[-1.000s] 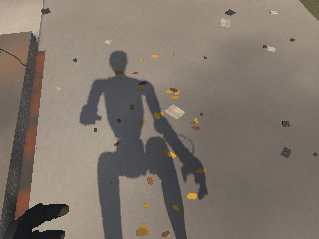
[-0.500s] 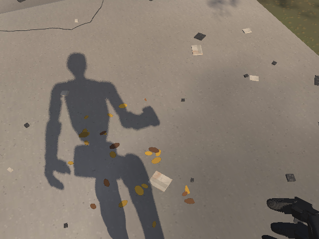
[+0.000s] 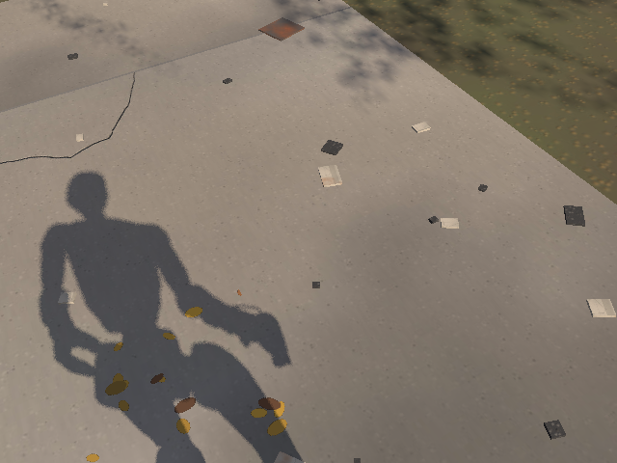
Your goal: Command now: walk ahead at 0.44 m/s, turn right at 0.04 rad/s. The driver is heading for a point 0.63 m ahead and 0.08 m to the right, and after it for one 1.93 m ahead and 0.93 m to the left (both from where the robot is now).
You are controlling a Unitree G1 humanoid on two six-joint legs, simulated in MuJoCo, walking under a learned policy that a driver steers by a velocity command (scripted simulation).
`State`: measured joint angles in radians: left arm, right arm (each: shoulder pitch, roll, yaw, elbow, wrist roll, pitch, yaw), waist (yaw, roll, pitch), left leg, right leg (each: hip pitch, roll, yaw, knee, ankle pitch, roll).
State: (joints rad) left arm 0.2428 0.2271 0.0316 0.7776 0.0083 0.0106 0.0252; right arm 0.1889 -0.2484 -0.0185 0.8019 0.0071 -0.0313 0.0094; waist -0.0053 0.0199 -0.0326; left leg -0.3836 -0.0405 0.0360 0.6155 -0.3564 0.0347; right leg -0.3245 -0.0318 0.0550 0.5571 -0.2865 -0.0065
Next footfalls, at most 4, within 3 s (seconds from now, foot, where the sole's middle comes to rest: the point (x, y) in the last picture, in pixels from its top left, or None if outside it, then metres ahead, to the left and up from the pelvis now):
0.22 left None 0.09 0.15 -0.77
0.66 right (385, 459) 0.55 -0.10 -0.77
1.10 left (346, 327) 0.89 -0.03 -0.77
1.58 right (415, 303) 0.96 -0.22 -0.77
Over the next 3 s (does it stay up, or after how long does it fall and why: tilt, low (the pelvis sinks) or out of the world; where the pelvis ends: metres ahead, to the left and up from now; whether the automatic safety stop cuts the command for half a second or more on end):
stays up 0.87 -0.07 0.00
